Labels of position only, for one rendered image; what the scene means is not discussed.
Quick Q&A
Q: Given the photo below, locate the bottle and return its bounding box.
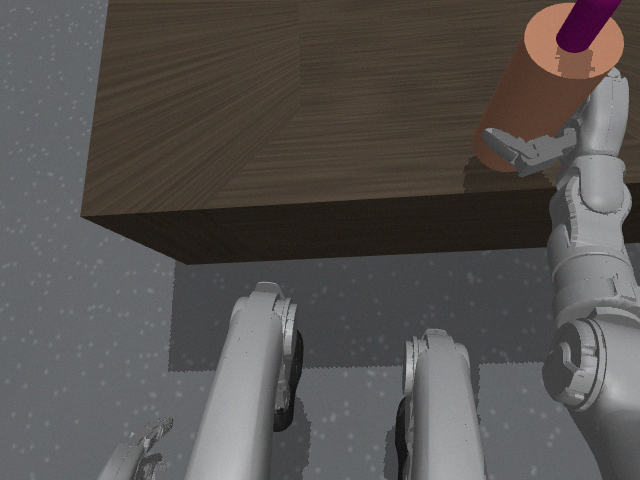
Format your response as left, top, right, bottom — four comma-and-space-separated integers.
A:
472, 0, 624, 172

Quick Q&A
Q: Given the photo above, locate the right robot arm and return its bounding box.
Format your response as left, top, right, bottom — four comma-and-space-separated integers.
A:
542, 154, 640, 480

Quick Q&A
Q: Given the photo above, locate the right robot hand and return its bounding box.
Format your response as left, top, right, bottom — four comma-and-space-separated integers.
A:
482, 67, 629, 177

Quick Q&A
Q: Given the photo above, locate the left robot hand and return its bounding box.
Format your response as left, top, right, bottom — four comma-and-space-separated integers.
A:
96, 417, 174, 480

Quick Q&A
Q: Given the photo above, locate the left robot foot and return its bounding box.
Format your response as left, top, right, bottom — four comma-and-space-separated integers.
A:
273, 330, 303, 432

